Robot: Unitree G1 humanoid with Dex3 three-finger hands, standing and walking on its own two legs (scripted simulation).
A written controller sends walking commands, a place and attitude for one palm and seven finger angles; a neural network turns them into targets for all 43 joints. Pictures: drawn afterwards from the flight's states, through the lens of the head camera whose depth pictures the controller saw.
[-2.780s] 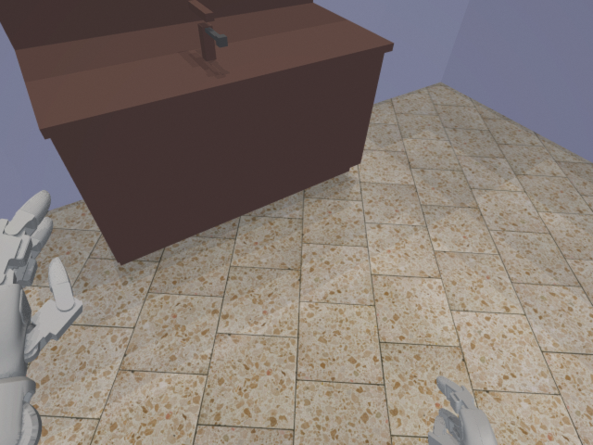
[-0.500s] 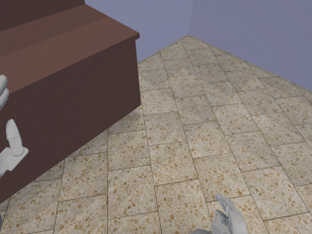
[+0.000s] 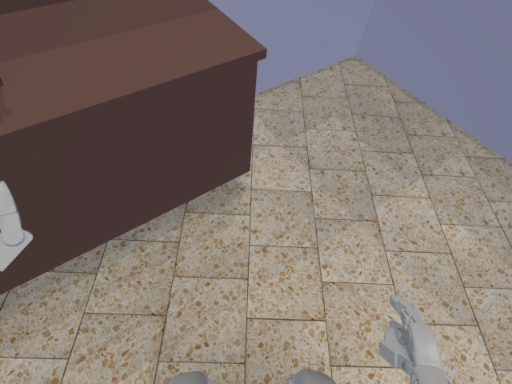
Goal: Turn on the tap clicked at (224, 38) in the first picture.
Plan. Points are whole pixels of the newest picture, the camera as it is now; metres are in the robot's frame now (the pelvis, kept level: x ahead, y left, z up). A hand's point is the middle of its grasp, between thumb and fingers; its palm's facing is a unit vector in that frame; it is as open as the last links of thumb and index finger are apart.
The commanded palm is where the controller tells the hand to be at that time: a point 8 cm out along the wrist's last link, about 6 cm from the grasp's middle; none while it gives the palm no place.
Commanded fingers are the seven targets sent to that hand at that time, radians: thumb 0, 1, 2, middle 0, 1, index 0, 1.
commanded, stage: turn to face it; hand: left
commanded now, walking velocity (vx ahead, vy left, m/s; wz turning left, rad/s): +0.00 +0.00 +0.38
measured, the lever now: out of the picture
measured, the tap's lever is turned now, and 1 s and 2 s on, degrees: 0 0 0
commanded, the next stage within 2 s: take the last steps up to it in 0.24 s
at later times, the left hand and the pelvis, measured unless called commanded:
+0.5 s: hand (54, 309) +0.17 +0.19 +0.18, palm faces +0.54 -0.73 -0.41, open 7.4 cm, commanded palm +0.10 +0.23 +0.19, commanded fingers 0.00 0.90 0.90 -0.20 -0.30 -0.20 -0.30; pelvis +0.00 -0.08 +0.02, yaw +12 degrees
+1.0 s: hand out of the picture +0.12 +0.23 +0.19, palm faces +0.65 -0.64 -0.40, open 7.4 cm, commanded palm +0.06 +0.26 +0.19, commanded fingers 0.00 0.90 0.90 -0.20 -0.30 -0.20 -0.30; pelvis -0.01 -0.05 +0.01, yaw +16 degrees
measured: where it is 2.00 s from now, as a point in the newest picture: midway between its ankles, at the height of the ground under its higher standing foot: outside the picture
